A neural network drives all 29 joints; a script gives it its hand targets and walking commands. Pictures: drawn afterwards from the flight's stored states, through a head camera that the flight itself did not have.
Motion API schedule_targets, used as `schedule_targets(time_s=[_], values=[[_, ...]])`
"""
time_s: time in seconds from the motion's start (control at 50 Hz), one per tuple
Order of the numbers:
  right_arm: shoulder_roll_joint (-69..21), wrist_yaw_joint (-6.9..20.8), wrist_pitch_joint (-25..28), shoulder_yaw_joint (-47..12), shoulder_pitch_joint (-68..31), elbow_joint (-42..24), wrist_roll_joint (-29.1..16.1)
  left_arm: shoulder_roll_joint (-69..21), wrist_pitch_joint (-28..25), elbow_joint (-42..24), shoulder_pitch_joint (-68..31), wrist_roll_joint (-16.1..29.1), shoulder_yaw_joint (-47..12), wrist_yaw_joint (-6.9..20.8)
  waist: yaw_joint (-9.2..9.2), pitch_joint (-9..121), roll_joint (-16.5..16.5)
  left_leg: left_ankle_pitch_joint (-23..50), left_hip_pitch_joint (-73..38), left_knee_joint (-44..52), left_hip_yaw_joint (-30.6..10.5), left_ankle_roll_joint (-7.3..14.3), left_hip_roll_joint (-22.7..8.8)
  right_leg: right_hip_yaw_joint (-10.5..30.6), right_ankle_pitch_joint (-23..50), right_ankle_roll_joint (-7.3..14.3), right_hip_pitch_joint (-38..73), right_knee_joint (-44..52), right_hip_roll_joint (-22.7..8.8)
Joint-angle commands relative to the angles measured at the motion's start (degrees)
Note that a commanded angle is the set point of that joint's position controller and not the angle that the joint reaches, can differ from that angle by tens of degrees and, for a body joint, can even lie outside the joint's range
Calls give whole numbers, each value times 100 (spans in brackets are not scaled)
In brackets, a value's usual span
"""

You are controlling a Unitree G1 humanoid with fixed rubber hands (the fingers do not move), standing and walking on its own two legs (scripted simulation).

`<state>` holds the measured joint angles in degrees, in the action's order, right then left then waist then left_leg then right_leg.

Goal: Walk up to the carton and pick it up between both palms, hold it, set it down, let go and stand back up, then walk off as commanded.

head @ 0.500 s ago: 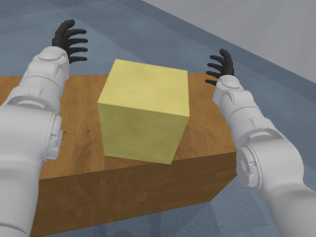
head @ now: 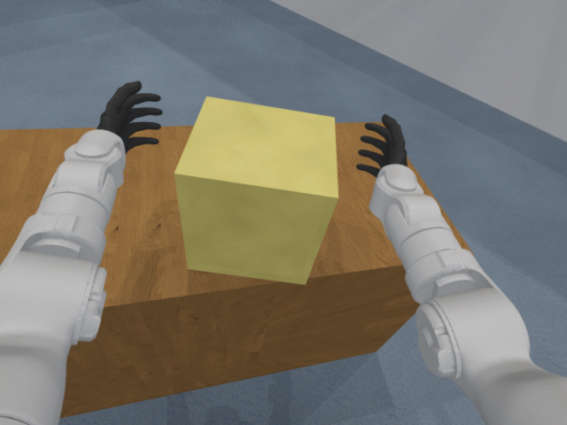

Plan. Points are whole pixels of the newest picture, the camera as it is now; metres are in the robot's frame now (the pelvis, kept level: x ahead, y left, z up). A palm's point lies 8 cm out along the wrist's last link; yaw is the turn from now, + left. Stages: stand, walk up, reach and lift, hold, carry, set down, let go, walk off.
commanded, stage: set down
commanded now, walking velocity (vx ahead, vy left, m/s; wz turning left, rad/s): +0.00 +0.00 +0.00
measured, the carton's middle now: (258, 195) +0.51 -0.01 +0.01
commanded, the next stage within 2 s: none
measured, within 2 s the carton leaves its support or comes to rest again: neither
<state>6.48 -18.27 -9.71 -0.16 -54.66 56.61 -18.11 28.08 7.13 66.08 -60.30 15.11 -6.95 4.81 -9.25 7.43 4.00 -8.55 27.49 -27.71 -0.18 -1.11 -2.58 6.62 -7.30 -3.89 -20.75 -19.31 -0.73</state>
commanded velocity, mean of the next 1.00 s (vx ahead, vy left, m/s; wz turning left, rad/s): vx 0.00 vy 0.00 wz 0.00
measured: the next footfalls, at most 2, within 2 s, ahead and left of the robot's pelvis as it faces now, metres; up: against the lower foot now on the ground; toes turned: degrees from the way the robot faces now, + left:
none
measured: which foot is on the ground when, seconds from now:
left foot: down 0.00-1.00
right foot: down 0.00-1.00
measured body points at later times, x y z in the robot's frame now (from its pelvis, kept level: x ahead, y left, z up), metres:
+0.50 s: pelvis -0.01 +0.00 +0.00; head +0.03 +0.05 +0.45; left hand +0.44 +0.23 +0.10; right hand +0.39 -0.17 +0.11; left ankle +0.05 +0.12 -0.74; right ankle +0.03 -0.18 -0.74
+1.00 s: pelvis +0.00 +0.00 +0.00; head +0.03 +0.04 +0.45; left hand +0.39 +0.25 +0.05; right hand +0.35 -0.18 +0.07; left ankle +0.05 +0.12 -0.74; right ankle +0.03 -0.18 -0.74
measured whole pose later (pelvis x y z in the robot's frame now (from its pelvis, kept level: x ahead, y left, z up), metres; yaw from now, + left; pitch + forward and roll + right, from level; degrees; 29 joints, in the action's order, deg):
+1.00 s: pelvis +0.00 +0.00 +0.00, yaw +0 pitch +8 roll -2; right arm 3.0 -19.6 -6.5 0.6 -18.7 21.6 -18.6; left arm 29.0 9.1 34.2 -26.4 15.1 -2.3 8.0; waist -3.2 4.1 3.4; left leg -8.4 27.0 -27.7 -0.1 -0.5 -2.6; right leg 6.6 -7.3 -3.9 -20.3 -19.3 -0.7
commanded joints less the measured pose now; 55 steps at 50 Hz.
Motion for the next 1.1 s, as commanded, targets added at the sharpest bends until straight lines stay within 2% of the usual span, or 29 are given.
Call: schedule_targets(time_s=[0.0, 0.06, 0.14, 0.2, 0.22, 0.24, 0.32, 0.36, 0.38, 0.4, 0.48, 0.56, 0.58, 0.72, 0.78, 0.9, 0.94, 0.96, 1.08], values=[[679, -74, 272, -1, -1162, -1849, -512, 975, 68, -1455, -1964, 68, 503, 167, 409, 2463, -1726, 1564, -3428, 169, 309, -223, 276, -921, 1051, 462, 1145, 134, 328], [569, -81, 284, -19, -922, -2287, -533, 1104, 136, -1868, -1741, 32, 746, 167, 617, 2387, -1704, 1439, -3347, 219, 342, -183, 271, -891, 807, 460, 1121, 114, 298], [411, -68, 239, 56, -786, -2820, -353, 1270, 99, -2046, -1637, 146, 850, 142, 761, 2487, -1508, 801, -3096, 295, 356, -81, 282, -868, 288, 460, 995, 73, 228], [405, -76, 229, 177, -477, -3087, -201, 1322, 22, -2259, -1465, 248, 875, 131, 732, 2595, -1409, 677, -3085, 309, 330, -40, 276, -862, 239, 456, 936, 42, 212], [384, -86, 223, 173, -352, -3153, -144, 1337, 9, -2328, -1357, 262, 918, 138, 773, 2652, -1396, 692, -3120, 288, 327, -28, 272, -852, 260, 464, 958, 36, 211], [418, -91, 220, 229, -180, -3230, -110, 1314, 14, -2433, -1226, 264, 908, 146, 723, 2624, -1403, 733, -3172, 295, 321, -40, 270, -849, 295, 464, 967, 48, 218], [422, -137, 193, 225, 514, -3287, -23, 1242, 127, -2773, -610, 141, 1072, 235, 734, 2374, -1488, 990, -3342, 289, 321, -79, 260, -830, 432, 498, 1071, 76, 235], [401, -155, 175, 231, 733, -3310, -5, 1245, 193, -2841, -430, 91, 1138, 281, 752, 2226, -1539, 985, -3357, 295, 339, -100, 250, -819, 375, 516, 1073, 114, 236], [416, -162, 180, 258, 528, -3487, 31, 1315, 209, -2900, -617, 132, 1181, 289, 787, 2256, -1534, 934, -3297, 289, 366, -102, 265, -833, 265, 506, 1036, 113, 235], [388, -162, 169, 278, 734, -3437, 55, 1254, 224, -2881, -447, 137, 1133, 305, 746, 2170, -1533, 869, -3285, 308, 351, -108, 246, -839, 232, 525, 1038, 129, 235], [344, -150, 186, 307, 724, -3741, 153, 1321, 186, -3045, -414, 201, 1164, 307, 819, 2183, -1467, 551, -3129, 353, 370, -81, 251, -849, -72, 537, 1003, 109, 215], [288, -131, 234, 292, 1171, -3993, 182, 1308, 161, -3280, 39, 179, 1229, 321, 868, 2151, -1457, 576, -3186, 333, 382, -81, 256, -828, -49, 544, 1032, 107, 224], [262, -127, 247, 262, 1284, -4102, 167, 1287, 163, -3367, 160, 153, 1274, 332, 931, 2171, -1469, 627, -3222, 326, 375, -83, 255, -810, -24, 555, 1074, 103, 225], [155, -146, 269, 204, 1831, -4333, 261, 1255, 159, -3586, 645, 123, 1350, 399, 986, 1863, -1383, 398, -3173, 394, 411, -49, 268, -787, -277, 543, 1059, 168, 208], [118, -148, 356, 196, 2059, -4593, 288, 1278, 103, -3754, 909, 89, 1447, 407, 1083, 1879, -1368, 429, -3132, 382, 429, -45, 279, -766, -286, 547, 1082, 158, 196], [60, -150, 540, 216, 2773, -4917, 395, 1215, -56, -4176, 1672, 88, 1467, 433, 1103, 1805, -1387, 573, -3263, 319, 412, -74, 270, -779, -265, 551, 1025, 158, 198], [60, -154, 571, 257, 2993, -4898, 487, 1197, -117, -4247, 1852, 112, 1428, 444, 1051, 1668, -1377, 498, -3221, 323, 397, -78, 258, -789, -330, 558, 1008, 176, 190], [45, -156, 600, 234, 2919, -4988, 482, 1242, -150, -4309, 1849, 118, 1449, 444, 1113, 1646, -1393, 407, -3144, 321, 412, -69, 267, -778, -434, 564, 985, 172, 175], [-60, -110, 746, 145, 3426, -5173, 581, 1305, -449, -4509, 2395, 224, 1448, 437, 1170, 1515, -1317, 168, -2990, 316, 381, -25, 278, -753, -655, 584, 911, 130, 119]])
